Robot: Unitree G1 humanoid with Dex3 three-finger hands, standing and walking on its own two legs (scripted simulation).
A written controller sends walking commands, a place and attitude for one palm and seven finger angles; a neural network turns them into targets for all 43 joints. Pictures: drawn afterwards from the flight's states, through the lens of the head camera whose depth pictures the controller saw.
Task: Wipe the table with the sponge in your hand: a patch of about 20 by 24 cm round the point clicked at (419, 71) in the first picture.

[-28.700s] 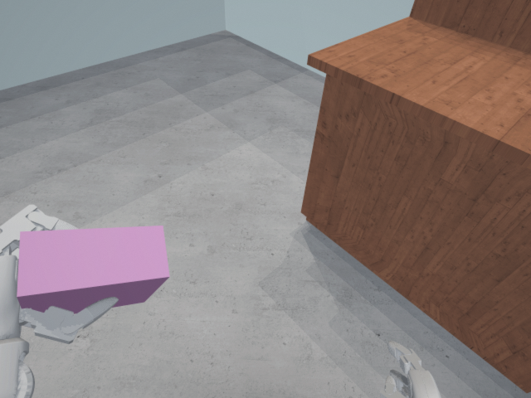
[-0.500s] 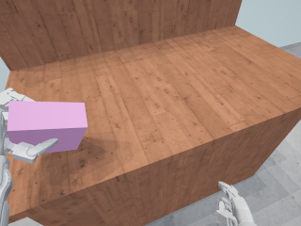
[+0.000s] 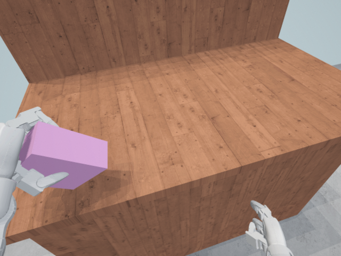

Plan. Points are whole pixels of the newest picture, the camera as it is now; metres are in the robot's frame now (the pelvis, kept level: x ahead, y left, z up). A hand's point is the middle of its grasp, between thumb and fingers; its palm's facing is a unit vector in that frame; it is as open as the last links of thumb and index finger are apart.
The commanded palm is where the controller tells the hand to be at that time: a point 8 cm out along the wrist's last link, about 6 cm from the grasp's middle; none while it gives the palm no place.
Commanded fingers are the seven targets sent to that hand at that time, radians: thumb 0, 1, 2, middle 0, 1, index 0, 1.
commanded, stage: turn the palm down, sponge in hand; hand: left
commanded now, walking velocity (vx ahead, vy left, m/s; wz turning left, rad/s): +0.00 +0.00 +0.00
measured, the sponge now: (70, 162) +0.23 +0.24 +0.15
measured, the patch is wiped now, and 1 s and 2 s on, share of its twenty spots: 0.00 0.00 0.00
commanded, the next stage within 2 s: move the sponge above the wiping area in 1.50 s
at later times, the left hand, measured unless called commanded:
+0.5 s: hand (33, 140) +0.22 +0.28 +0.23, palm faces +0.36 -0.32 -0.88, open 10.0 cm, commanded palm +0.17 +0.29 +0.28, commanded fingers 0.00 0.10 1.30 -1.20 -1.60 -1.20 -1.60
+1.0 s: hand (21, 121) +0.23 +0.28 +0.26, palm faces +0.40 -0.12 -0.91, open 9.9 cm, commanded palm +0.17 +0.28 +0.31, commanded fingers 0.00 0.10 1.30 -1.20 -1.60 -1.20 -1.60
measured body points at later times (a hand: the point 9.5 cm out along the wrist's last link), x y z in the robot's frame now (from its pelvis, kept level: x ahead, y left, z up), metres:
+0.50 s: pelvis -0.01 +0.00 +0.00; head -0.04 -0.04 +0.45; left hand +0.20 +0.29 +0.27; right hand +0.24 -0.21 -0.06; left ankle +0.00 +0.13 -0.73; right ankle +0.05 -0.08 -0.73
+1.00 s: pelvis -0.03 +0.01 +0.00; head -0.06 -0.05 +0.45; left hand +0.20 +0.28 +0.31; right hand +0.24 -0.18 -0.06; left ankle +0.00 +0.13 -0.73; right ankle +0.05 -0.08 -0.73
